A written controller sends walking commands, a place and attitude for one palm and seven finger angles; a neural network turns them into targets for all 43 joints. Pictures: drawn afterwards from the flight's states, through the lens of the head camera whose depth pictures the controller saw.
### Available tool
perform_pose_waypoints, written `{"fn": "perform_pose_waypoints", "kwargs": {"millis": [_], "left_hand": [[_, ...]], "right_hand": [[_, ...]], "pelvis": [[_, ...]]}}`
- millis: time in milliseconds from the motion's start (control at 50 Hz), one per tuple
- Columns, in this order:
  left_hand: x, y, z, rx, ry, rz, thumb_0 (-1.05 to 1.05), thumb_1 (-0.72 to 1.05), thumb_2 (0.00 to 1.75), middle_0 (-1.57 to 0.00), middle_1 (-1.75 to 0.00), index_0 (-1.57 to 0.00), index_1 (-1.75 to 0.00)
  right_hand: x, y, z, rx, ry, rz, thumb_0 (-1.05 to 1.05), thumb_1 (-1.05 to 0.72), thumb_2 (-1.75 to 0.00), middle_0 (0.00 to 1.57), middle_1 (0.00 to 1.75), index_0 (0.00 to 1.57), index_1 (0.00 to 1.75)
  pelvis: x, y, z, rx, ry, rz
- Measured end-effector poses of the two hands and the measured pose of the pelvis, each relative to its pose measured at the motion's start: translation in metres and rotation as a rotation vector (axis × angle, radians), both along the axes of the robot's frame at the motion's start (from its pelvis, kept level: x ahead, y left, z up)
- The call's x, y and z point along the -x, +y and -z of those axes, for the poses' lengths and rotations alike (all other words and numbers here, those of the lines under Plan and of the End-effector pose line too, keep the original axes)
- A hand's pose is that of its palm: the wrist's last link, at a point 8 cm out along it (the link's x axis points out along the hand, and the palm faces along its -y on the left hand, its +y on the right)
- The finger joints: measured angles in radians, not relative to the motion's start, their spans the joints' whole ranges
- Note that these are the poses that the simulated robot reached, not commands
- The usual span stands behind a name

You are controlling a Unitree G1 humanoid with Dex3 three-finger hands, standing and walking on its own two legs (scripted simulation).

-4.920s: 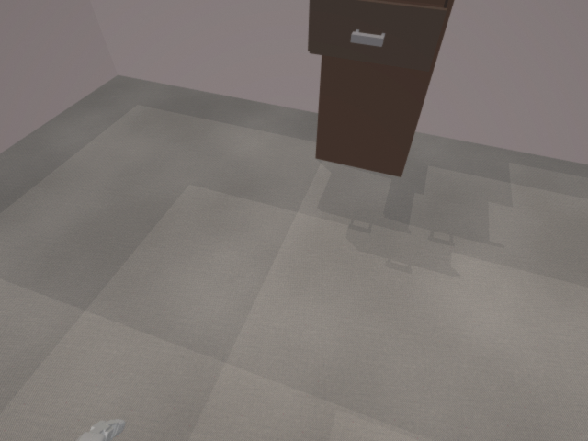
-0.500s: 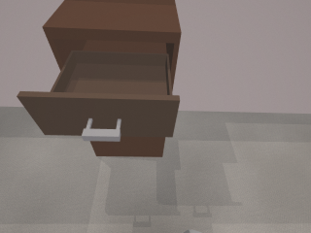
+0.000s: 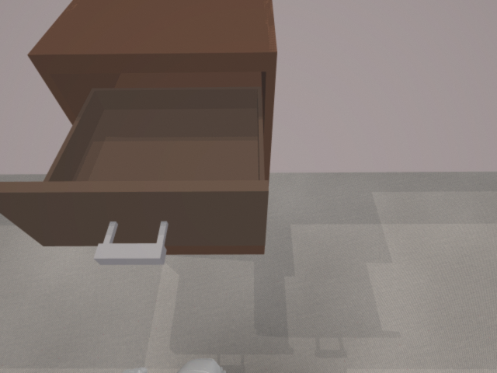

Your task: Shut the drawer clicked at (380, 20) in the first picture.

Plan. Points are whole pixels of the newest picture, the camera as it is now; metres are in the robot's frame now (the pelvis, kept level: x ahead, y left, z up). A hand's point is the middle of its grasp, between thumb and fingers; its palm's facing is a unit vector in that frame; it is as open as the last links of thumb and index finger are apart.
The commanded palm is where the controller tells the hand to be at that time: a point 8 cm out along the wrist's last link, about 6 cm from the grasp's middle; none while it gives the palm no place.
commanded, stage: come to a stop and stand still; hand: left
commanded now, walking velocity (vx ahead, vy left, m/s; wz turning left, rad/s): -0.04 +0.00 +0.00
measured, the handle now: (134, 240) +0.30 +0.21 +0.03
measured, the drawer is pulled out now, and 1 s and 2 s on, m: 0.29 0.29 0.29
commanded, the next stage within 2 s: look again from close up in 0.98 s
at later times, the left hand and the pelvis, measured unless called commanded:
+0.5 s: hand out of the picture -0.05 +0.23 -0.18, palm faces +0.01 -0.98 -0.20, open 7.4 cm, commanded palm none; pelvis -0.05 +0.05 +0.01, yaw -2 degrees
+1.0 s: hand out of the picture -0.10 +0.16 -0.17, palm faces +0.01 -0.99 -0.14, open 7.4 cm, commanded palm none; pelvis -0.07 +0.02 +0.01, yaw -1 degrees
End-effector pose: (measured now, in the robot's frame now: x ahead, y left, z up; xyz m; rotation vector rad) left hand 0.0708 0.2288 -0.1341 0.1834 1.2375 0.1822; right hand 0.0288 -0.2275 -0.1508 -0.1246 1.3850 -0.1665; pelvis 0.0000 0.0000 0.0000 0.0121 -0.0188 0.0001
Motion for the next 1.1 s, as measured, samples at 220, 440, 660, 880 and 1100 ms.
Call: {"fn": "perform_pose_waypoints", "kwargs": {"millis": [220, 440, 660, 880, 1100], "left_hand": [[0.054, 0.050, 0.024, 0.055, 0.094, -0.056, 0.00, 0.91, 0.90, -0.20, -0.30, -0.20, -0.30], [0.115, 0.058, 0.013, 0.051, 0.213, -0.029, 0.00, 0.91, 0.90, -0.19, -0.30, -0.20, -0.30], [0.147, 0.030, 0.002, 0.035, 0.190, -0.005, 0.00, 0.90, 0.90, -0.20, -0.30, -0.20, -0.30], [0.163, -0.002, 0.012, 0.094, 0.213, 0.002, 0.00, 0.90, 0.90, -0.20, -0.30, -0.20, -0.30], [0.178, -0.017, 0.008, 0.098, 0.269, -0.014, 0.00, 0.90, 0.90, -0.20, -0.30, -0.20, -0.30]], "right_hand": [[-0.016, 0.033, -0.028, 0.092, -0.123, -0.069, 0.01, -0.92, -0.89, 0.20, 0.30, 0.20, 0.30], [0.006, 0.057, -0.029, 0.052, -0.149, -0.025, 0.01, -0.93, -0.89, 0.20, 0.30, 0.20, 0.30], [0.086, 0.041, -0.006, -0.008, -0.034, 0.047, 0.00, -0.94, -0.89, 0.20, 0.30, 0.20, 0.30], [0.164, 0.047, -0.009, -0.032, 0.146, 0.090, 0.01, -0.92, -0.89, 0.20, 0.30, 0.20, 0.30], [0.157, 0.053, -0.005, -0.071, 0.154, 0.083, 0.01, -0.91, -0.89, 0.20, 0.30, 0.20, 0.30]], "pelvis": [[0.019, 0.041, 0.001, 0.033, -0.008, 0.002], [0.039, 0.055, -0.007, 0.019, 0.020, 0.029], [0.063, 0.042, -0.006, 0.006, -0.009, 0.029], [0.071, 0.025, -0.005, 0.006, -0.014, 0.028], [0.066, 0.017, -0.004, 0.002, 0.000, 0.025]]}}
